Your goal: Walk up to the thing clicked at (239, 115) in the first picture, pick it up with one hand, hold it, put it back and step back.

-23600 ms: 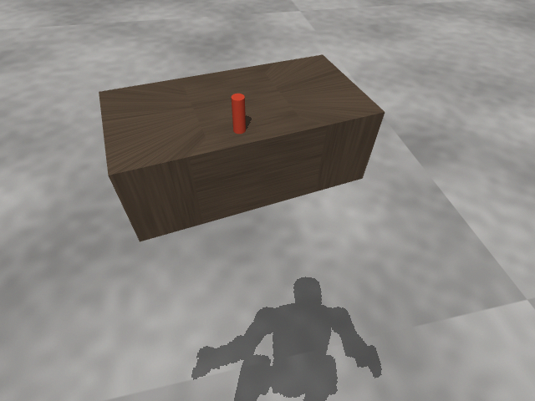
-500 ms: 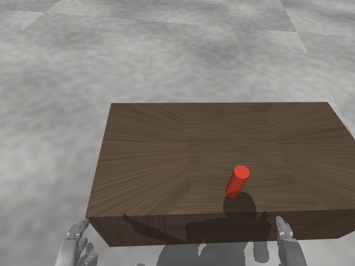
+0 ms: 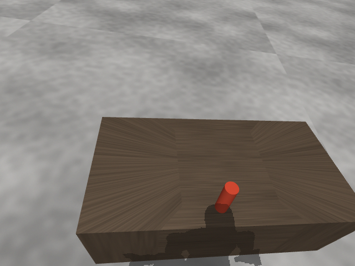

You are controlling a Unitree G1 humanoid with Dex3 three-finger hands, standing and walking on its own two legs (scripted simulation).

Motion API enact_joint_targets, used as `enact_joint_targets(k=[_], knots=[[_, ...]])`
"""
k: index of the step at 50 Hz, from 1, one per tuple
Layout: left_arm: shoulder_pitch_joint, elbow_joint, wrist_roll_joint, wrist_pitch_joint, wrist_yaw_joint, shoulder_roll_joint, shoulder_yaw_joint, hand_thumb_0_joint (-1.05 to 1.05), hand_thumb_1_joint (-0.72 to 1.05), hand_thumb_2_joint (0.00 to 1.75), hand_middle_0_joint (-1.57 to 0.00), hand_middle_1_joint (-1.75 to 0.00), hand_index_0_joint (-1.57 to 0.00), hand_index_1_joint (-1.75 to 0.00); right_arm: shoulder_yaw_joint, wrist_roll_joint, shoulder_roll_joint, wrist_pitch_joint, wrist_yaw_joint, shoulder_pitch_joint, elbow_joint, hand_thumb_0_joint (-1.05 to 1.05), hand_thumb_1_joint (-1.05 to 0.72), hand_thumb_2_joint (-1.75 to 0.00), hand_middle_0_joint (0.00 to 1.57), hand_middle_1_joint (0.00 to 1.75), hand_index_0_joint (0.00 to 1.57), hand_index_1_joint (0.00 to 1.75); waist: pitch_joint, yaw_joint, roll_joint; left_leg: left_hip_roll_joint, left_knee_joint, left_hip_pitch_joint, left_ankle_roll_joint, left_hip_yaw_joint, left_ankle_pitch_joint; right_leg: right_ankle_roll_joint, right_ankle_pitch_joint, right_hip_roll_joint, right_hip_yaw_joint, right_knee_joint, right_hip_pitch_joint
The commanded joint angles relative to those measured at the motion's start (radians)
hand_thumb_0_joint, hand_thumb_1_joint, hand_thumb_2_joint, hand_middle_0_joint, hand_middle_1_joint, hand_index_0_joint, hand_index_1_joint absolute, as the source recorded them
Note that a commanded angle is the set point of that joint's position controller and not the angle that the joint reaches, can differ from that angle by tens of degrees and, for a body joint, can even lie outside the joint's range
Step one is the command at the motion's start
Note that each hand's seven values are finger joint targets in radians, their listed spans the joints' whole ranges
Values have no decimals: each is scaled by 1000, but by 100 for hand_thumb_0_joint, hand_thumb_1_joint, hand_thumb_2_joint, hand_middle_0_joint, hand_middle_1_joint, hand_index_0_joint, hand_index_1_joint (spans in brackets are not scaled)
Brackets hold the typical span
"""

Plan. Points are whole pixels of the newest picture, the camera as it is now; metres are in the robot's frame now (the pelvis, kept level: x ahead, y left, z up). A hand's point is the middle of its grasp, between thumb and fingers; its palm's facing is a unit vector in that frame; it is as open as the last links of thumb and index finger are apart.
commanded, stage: home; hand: right
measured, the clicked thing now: (226, 198) +0.43 -0.22 -0.27
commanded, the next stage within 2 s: stand in 1.12 s
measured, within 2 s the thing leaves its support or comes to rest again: neither
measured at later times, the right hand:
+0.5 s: hand out of the picture +0.05 -0.25 -0.14, palm faces +0.01 +0.92 -0.38, open 17.7 cm
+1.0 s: hand out of the picture +0.07 -0.25 -0.14, palm faces +0.00 +0.93 -0.38, open 17.5 cm
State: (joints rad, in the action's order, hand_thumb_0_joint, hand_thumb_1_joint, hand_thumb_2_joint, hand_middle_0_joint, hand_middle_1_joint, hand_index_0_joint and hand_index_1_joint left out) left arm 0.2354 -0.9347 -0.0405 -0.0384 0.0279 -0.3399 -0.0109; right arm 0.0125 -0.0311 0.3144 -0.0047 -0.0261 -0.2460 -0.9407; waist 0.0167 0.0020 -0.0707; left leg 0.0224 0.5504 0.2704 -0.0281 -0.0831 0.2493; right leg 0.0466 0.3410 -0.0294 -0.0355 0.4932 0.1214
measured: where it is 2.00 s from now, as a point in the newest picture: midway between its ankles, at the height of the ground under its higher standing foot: outside the picture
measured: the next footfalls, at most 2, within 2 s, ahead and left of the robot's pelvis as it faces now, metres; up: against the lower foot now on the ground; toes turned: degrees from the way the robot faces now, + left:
none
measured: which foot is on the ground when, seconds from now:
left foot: down 0.00-1.00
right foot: down 0.00-1.00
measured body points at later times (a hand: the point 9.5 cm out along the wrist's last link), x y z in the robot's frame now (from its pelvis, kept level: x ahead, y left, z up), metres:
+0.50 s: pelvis -0.01 +0.00 +0.01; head -0.02 +0.03 +0.46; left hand +0.03 +0.30 -0.14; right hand +0.05 -0.30 -0.11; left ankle +0.03 +0.10 -0.73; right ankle -0.05 -0.15 -0.73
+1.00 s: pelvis +0.00 +0.00 +0.01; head +0.01 +0.02 +0.46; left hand +0.05 +0.30 -0.14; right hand +0.07 -0.30 -0.11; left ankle +0.03 +0.10 -0.73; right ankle -0.05 -0.15 -0.73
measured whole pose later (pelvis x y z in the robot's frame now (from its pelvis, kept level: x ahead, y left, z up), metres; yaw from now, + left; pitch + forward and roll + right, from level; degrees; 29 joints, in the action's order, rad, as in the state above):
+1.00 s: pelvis +0.00 +0.00 +0.01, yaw +1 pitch -3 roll +0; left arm 0.17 -1.11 -0.03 -0.02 0.01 -0.34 0.00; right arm 0.00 -0.01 0.32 0.00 -0.01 -0.11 -1.16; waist 0.05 0.01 -0.04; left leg 0.00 0.37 0.17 -0.03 -0.08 0.16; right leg 0.05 0.25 -0.05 -0.03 0.31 0.02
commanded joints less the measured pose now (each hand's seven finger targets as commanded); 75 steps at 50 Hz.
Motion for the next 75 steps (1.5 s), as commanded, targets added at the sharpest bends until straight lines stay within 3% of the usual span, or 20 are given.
enact_joint_targets(k=[1,3,4,9,24,28,37,40,43,49,51,54,59,61,63,64,66,68,71,75], knots=[[-23,31,4,27,7,-150,-28,0,90,90,-20,-30,-20,-30,44,5,220,34,-19,80,13,0,58,-4,5,5,5,5,-56,-10,103,100,-164,-168,8,148,-228,-45,-208,-37,-51,-125,47],[-35,3,3,24,7,-159,-26,0,90,90,-20,-30,-20,-30,42,7,226,30,-20,87,-20,0,59,-3,5,4,5,4,-3,-2,92,100,-208,-137,16,153,-133,-47,-159,-38,-52,-144,54],[-39,-7,2,25,8,-162,-27,0,90,90,-20,-30,-20,-30,43,7,227,30,-21,97,-31,0,58,-4,5,5,5,5,-13,-4,82,96,-199,-151,13,146,-162,-48,-187,-48,-57,-155,40],[-35,-54,3,25,5,-169,-22,0,90,90,-20,-30,-20,-30,45,9,237,25,-19,121,-78,0,59,-3,5,4,5,4,24,-3,77,98,-264,-159,18,160,-31,-47,-125,-45,-54,-182,63],[-58,-101,11,37,3,-188,-17,0,90,90,-20,-30,-20,-30,36,17,233,19,-6,156,-143,0,61,-2,5,4,5,4,12,11,55,90,-247,-193,16,139,-58,-49,-123,-69,-66,-246,62],[-67,-103,14,39,4,-192,-18,0,90,90,-20,-30,-20,-30,31,19,232,21,-3,161,-150,0,61,-2,5,4,5,4,-1,11,54,95,-240,-196,13,140,-108,-49,-158,-76,-66,-241,44],[-59,-121,15,36,-1,-188,-20,0,90,90,-20,-30,-20,-30,30,22,246,18,-4,176,-154,0,58,-3,5,5,5,5,20,4,81,100,-281,-164,11,163,-23,-49,-131,-69,-53,-238,37],[-64,-123,16,39,-3,-191,-22,0,90,90,-20,-30,-20,-30,28,21,242,21,-2,177,-154,0,58,-3,5,5,5,5,11,6,71,98,-277,-179,13,161,-44,-50,-139,-74,-55,-237,40],[-81,-117,18,43,-2,-192,-22,0,90,90,-20,-30,-20,-30,27,22,236,25,-2,174,-155,0,58,-4,5,5,5,5,-16,10,58,99,-243,-200,9,148,-178,-49,-196,-83,-57,-239,18],[-82,-120,18,42,-3,-192,-22,0,90,90,-20,-30,-20,-30,28,23,242,23,-1,173,-156,0,56,-4,5,5,5,5,-15,11,51,95,-238,-194,8,148,-186,-45,-202,-86,-49,-246,5],[-85,-117,19,43,-1,-194,-23,0,90,90,-20,-30,-20,-30,29,22,242,25,-2,179,-155,0,56,-5,5,5,5,5,-41,8,46,103,-212,-225,4,145,-287,-43,-263,-91,-43,-236,0],[-82,-120,20,43,-1,-187,-21,0,90,90,-20,-30,-20,-30,26,23,238,24,0,186,-156,0,57,-4,5,5,5,5,-25,7,44,103,-214,-211,3,149,-286,-40,-267,-92,-40,-245,-5],[-92,-110,22,44,0,-194,-26,0,90,90,-20,-30,-20,-30,28,24,242,26,-2,180,-157,0,55,-5,5,5,5,5,-64,4,67,107,-198,-228,2,141,-379,-37,-337,-96,-32,-235,-51],[-90,-115,22,44,-1,-194,-25,0,90,90,-20,-30,-20,-30,28,23,240,24,-2,190,-155,0,56,-5,5,5,5,5,-41,4,57,104,-210,-217,2,144,-327,-38,-297,-96,-33,-247,-38],[-93,-113,21,46,-1,-195,-26,0,90,90,-20,-30,-20,-30,28,24,239,25,-2,192,-152,0,40,-21,20,21,20,21,-40,5,56,105,-210,-213,2,145,-345,-36,-307,-96,-27,-246,-39],[-102,-112,23,45,-3,-193,-27,0,90,90,-20,-30,-20,-30,26,24,234,25,-1,183,-154,0,32,-29,20,29,20,29,-28,9,60,101,-227,-198,8,145,-292,-38,-257,-94,-31,-252,-37],[-95,-108,20,46,-3,-194,-28,0,90,90,-20,-30,-20,-30,30,23,244,28,0,198,-151,0,16,-45,20,30,20,30,-50,2,76,106,-211,-224,3,149,-344,-39,-300,-96,-26,-245,-37],[-106,-110,20,44,-3,-197,-31,0,90,90,-20,-30,-20,-30,30,23,242,25,-2,187,-154,0,0,-61,20,30,20,30,-27,8,74,101,-234,-202,10,153,-261,-43,-227,-93,-28,-252,-34],[-106,-112,20,46,-6,-193,-28,0,90,90,-20,-30,-20,-30,31,23,242,26,1,195,-152,0,-24,-85,20,30,20,30,-9,9,64,102,-237,-196,8,157,-250,-46,-212,-96,-28,-263,-17],[-104,-107,20,47,-8,-197,-32,0,90,90,-20,-30,-20,-30,34,23,247,30,1,196,-150,0,-56,-90,20,30,20,30,-41,4,85,104,-237,-233,9,160,-271,-50,-217,-93,-25,-251,-15]])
